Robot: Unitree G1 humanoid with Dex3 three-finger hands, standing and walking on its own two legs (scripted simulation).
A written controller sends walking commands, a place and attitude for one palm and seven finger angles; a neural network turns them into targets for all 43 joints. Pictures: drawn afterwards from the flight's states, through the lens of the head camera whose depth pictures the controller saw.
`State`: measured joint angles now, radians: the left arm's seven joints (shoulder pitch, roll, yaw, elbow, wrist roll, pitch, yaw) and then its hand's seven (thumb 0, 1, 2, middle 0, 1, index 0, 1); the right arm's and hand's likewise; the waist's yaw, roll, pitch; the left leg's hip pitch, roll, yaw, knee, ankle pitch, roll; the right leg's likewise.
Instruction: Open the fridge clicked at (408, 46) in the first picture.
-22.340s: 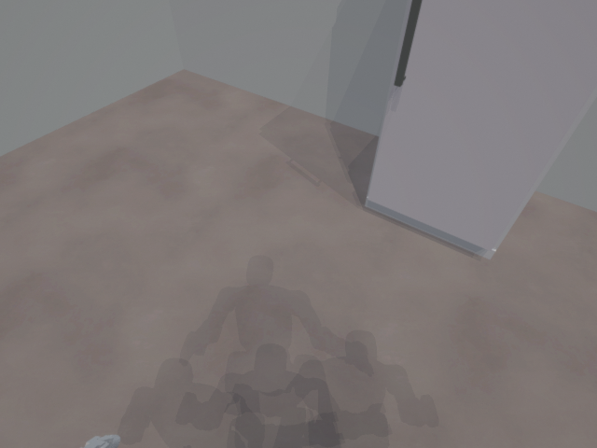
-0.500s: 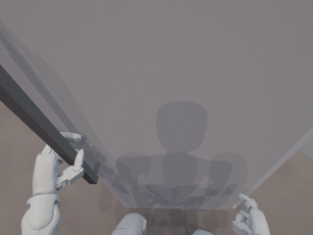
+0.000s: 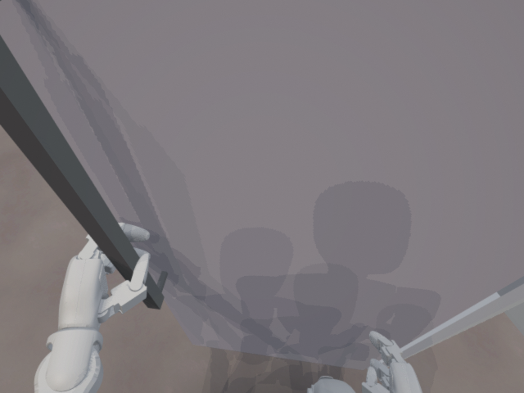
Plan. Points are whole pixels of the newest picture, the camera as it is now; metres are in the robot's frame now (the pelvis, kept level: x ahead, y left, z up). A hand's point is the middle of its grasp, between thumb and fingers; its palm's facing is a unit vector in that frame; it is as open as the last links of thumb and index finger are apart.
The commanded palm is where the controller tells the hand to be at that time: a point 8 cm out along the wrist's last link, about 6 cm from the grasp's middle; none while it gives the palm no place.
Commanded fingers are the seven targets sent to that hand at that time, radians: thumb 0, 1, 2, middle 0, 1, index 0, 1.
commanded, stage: walk backward, drawing the door open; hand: left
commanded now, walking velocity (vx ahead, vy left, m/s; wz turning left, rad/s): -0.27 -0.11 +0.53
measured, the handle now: (113, 215) +0.29 +0.20 +0.15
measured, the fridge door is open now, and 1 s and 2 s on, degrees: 62 65 65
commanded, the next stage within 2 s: stop walking and hold the door back in 0.06 s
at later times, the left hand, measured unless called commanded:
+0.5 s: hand (134, 333) +0.18 +0.17 +0.08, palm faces +0.43 -0.89 -0.14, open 5.8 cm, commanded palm +0.15 +0.21 +0.07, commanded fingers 0.00 0.90 0.90 -0.45 -1.40 -0.45 -1.40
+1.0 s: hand (138, 298) +0.22 +0.17 +0.08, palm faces +0.37 -0.92 -0.17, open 5.7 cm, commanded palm +0.17 +0.21 +0.07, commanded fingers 0.00 0.90 0.90 -0.45 -1.40 -0.45 -1.40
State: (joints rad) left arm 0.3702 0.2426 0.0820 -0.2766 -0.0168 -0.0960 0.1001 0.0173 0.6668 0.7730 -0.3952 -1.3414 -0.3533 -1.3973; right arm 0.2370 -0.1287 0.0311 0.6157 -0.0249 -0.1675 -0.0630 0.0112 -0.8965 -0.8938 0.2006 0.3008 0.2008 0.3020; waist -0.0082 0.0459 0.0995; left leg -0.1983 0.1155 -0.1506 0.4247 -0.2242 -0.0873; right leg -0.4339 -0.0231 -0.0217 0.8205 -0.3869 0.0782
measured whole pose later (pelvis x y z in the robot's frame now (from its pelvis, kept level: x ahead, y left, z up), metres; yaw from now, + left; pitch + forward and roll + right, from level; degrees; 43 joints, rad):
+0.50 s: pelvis -0.10 -0.07 -0.01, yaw +14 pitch +0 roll +1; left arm -0.11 0.20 0.04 0.12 -0.03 -0.12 0.15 0.03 0.66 0.83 -0.44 -1.38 -0.42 -1.40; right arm 0.14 -0.29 -0.01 0.62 -0.02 -0.09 -0.10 0.01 -0.90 -0.89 0.20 0.30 0.20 0.30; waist 0.03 -0.03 0.07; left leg -0.17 -0.01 0.06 0.47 -0.34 0.04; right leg -0.36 -0.13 -0.20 0.52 -0.16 -0.01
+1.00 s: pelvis -0.12 -0.07 -0.01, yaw +15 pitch -3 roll +0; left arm -0.37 0.22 0.10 0.45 -0.05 -0.13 0.10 0.01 0.68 0.79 -0.45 -1.40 -0.40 -1.40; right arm 0.22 -0.26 0.02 0.71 0.01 -0.06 -0.09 0.01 -0.90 -0.89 0.20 0.30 0.20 0.30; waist -0.04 0.02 0.12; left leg -0.26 0.02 0.05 0.55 -0.27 0.00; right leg -0.21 -0.02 -0.05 0.55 -0.29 -0.01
